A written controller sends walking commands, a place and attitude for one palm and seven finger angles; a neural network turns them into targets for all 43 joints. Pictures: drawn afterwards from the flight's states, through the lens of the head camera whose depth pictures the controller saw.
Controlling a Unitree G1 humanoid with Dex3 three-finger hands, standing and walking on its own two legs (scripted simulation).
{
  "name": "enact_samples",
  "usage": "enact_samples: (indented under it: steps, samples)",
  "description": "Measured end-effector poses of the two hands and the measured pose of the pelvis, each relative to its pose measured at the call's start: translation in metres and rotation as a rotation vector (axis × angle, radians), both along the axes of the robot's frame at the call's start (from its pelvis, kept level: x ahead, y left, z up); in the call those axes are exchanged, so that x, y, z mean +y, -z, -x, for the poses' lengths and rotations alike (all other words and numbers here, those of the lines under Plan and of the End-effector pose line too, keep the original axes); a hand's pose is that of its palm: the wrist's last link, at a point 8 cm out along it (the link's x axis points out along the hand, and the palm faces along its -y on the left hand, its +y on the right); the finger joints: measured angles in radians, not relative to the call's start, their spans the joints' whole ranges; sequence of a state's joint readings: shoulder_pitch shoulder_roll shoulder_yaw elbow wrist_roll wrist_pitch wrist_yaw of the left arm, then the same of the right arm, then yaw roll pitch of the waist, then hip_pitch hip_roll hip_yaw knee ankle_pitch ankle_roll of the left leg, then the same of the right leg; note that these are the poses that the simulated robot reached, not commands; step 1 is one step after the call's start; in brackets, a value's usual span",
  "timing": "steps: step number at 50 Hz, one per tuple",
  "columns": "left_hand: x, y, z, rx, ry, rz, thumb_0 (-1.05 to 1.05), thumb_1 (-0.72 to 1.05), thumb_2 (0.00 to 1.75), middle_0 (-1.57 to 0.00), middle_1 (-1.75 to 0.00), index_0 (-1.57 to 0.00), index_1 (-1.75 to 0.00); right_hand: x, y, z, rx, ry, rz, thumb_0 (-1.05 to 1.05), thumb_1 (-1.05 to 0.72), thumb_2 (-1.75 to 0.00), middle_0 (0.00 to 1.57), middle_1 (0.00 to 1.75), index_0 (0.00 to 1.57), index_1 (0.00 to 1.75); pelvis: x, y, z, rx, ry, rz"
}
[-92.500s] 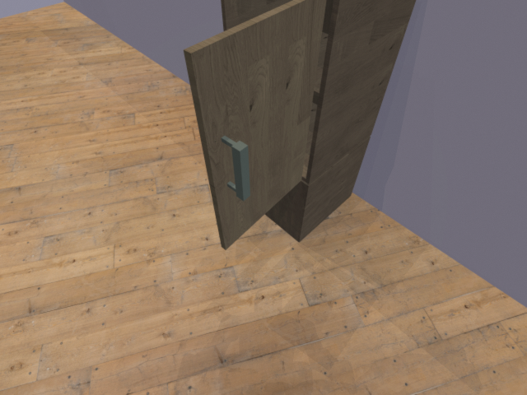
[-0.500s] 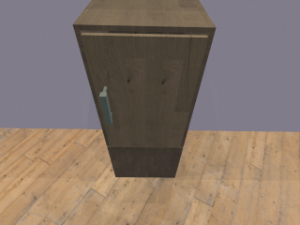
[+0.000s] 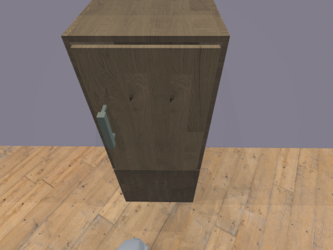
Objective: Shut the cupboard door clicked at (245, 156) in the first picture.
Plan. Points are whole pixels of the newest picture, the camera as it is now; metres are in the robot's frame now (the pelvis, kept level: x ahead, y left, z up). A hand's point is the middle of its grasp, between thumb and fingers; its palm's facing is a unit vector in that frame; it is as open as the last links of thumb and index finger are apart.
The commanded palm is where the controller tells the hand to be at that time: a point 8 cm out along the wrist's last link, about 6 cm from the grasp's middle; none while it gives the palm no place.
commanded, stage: come to a stop and stand still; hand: left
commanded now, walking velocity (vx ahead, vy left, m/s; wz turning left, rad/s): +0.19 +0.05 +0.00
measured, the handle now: (108, 127) +0.49 +0.24 -0.03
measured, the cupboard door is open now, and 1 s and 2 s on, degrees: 0 0 0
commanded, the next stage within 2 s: look again from close up in 1.22 s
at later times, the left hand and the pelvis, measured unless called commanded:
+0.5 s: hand out of the picture +0.06 +0.18 -0.18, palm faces +0.06 -0.97 -0.23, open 7.4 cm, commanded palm none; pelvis +0.05 +0.00 -0.01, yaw -1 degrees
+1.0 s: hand out of the picture +0.09 +0.23 -0.17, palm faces -0.08 -0.97 -0.24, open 7.4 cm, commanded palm none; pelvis +0.00 +0.04 -0.01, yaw -3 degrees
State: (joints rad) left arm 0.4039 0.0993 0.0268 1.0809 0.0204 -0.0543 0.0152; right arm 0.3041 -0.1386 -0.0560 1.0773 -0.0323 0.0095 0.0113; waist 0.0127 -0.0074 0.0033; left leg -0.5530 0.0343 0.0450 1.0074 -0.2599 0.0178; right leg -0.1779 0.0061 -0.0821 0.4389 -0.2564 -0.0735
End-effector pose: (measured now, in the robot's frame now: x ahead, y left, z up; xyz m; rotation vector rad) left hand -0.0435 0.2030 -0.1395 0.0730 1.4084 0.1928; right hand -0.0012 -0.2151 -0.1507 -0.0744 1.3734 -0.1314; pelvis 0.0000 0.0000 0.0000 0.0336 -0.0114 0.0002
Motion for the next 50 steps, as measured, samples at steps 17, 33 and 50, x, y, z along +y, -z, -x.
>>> enact_samples:
  steps: [17, 33, 50]
  samples:
    - [-0.004, 0.017, -0.023, 0.170, -0.032, 0.046, 0.01, 0.91, 0.90, -0.20, -0.30, -0.20, -0.30, 0.020, -0.008, -0.158, -0.194, -0.105, 0.053, 0.01, -0.91, -0.90, 0.19, 0.30, 0.19, 0.30, 0.009, 0.009, -0.063, 0.008, 0.022, 0.014]
    - [0.042, -0.001, -0.141, -0.201, 0.158, -0.132, 0.00, 0.91, 0.90, -0.20, -0.30, -0.20, -0.30, -0.009, 0.003, -0.108, -0.216, 0.030, 0.060, 0.00, -0.91, -0.90, 0.20, 0.30, 0.20, 0.30, 0.010, 0.016, -0.040, 0.002, 0.066, 0.019]
    - [0.071, -0.003, -0.131, -0.262, 0.224, -0.077, 0.01, 0.90, 0.90, -0.20, -0.30, -0.20, -0.30, 0.011, -0.007, 0.018, -0.045, 0.012, 0.103, 0.01, -0.91, -0.90, 0.19, 0.30, 0.20, 0.30, 0.037, 0.010, 0.004, -0.024, 0.052, 0.049]
